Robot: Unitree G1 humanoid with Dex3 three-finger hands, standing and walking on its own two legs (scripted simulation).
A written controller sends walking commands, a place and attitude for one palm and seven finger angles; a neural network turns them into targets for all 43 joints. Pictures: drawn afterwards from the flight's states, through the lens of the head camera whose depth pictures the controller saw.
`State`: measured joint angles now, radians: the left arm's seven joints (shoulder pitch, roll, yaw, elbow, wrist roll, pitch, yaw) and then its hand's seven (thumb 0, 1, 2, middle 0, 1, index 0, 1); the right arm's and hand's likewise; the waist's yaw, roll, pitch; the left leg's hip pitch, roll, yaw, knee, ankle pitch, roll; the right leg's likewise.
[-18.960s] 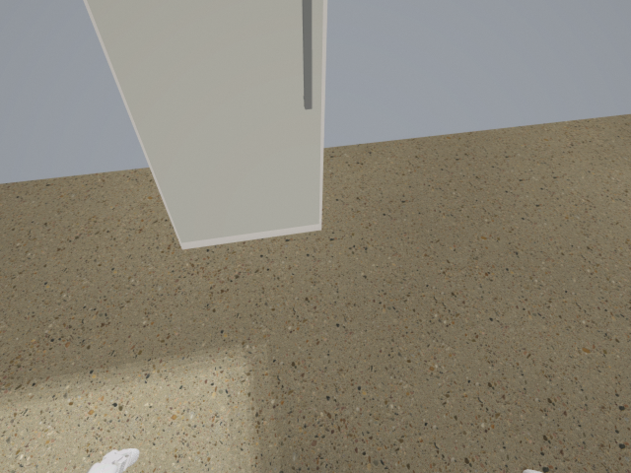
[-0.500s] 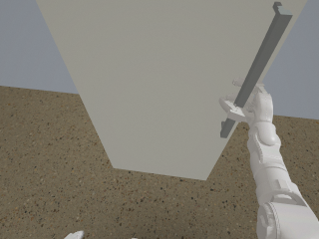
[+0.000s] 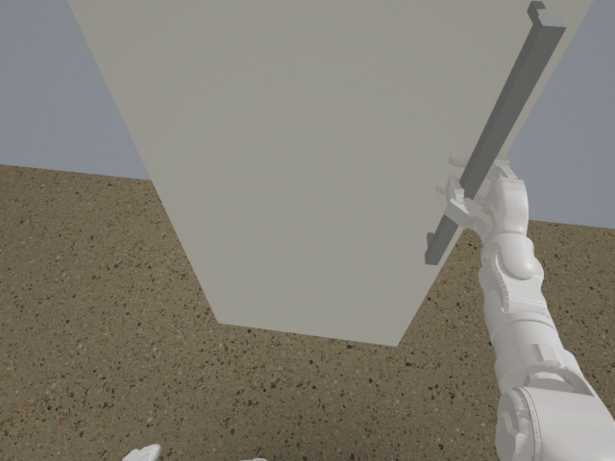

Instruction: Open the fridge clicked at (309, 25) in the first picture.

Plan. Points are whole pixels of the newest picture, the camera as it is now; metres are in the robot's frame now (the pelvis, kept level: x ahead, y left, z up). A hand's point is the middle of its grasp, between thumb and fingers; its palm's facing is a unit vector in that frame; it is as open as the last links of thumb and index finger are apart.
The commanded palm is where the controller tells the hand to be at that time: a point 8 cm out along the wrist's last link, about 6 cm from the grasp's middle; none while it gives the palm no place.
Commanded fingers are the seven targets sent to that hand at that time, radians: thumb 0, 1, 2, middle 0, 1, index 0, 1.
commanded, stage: grip the handle and tug to test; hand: right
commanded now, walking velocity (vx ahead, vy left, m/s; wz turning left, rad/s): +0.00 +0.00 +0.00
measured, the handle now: (469, 168) +0.49 -0.16 +0.12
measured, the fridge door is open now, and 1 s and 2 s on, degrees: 0 3 33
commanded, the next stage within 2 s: pull the door a little, standing still in 0.40 s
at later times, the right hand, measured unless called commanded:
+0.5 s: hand (452, 204) +0.44 -0.13 +0.10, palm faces +0.01 +1.00 +0.02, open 5.6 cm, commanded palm +0.39 -0.18 +0.10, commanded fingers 0.00 -0.90 -0.90 0.45 1.40 0.45 1.40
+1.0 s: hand (454, 224) +0.40 -0.13 +0.10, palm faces -0.03 +1.00 +0.01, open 6.2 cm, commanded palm +0.33 -0.18 +0.10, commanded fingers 0.00 -0.90 -0.90 0.45 1.40 0.45 1.40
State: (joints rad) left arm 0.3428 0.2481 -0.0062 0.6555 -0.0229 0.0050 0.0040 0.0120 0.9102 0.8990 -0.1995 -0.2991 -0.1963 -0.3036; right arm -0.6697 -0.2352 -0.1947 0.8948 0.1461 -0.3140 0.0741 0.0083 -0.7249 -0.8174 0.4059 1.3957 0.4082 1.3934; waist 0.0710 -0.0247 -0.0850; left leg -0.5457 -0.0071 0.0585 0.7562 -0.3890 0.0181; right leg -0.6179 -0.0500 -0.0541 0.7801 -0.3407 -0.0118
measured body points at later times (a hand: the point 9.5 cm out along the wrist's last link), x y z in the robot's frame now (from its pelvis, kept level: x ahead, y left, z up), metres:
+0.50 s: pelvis +0.03 +0.00 +0.01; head +0.07 +0.00 +0.45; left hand +0.10 +0.25 -0.11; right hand +0.43 -0.19 +0.10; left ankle -0.01 +0.11 -0.71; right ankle +0.02 -0.11 -0.71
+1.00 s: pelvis +0.07 +0.00 +0.02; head +0.09 +0.01 +0.47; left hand +0.17 +0.25 -0.08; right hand +0.40 -0.18 +0.11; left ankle -0.01 +0.11 -0.70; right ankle +0.03 -0.12 -0.70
